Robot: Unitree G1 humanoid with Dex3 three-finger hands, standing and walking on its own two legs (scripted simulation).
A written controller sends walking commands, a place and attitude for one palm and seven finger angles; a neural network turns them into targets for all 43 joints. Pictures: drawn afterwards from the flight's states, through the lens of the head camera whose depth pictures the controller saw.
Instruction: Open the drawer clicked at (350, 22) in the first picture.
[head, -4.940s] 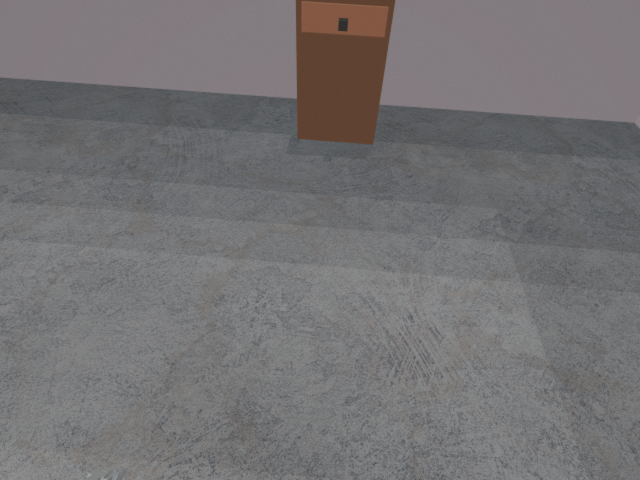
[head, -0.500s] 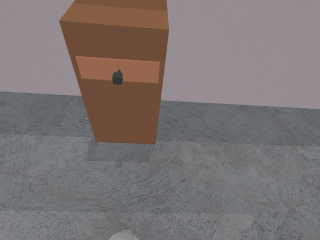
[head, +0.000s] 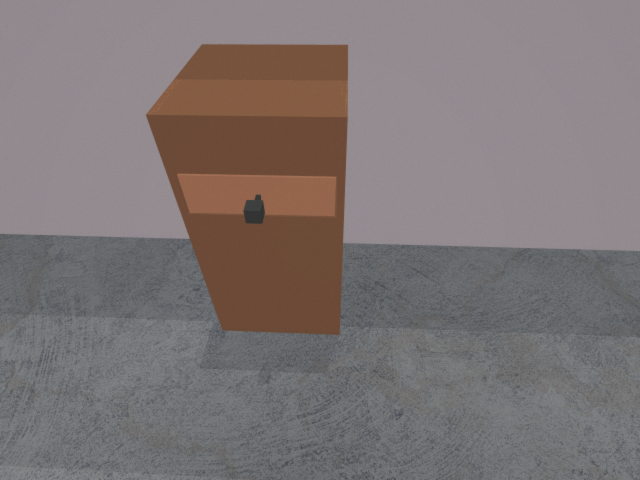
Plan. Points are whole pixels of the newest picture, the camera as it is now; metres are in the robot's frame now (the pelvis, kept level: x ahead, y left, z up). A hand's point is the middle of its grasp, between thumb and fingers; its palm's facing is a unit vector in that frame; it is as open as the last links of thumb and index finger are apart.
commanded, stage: take the last steps up to it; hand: left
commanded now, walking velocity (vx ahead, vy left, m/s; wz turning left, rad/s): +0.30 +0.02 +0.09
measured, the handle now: (255, 206) +0.75 +0.22 -0.13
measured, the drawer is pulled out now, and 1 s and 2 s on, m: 0.00 0.00 0.00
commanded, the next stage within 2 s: come to a stop and stand still in 0.60 s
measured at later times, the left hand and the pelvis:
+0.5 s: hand out of the picture +0.16 +0.23 -0.17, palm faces +0.06 -0.98 -0.20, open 7.4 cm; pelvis +0.14 +0.05 +0.00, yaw +1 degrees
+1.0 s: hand (209, 410) +0.28 +0.22 -0.19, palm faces +0.06 -0.98 -0.20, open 7.3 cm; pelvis +0.26 +0.04 -0.01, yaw +0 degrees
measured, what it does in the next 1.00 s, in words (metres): walks ahead: left foot, then right foot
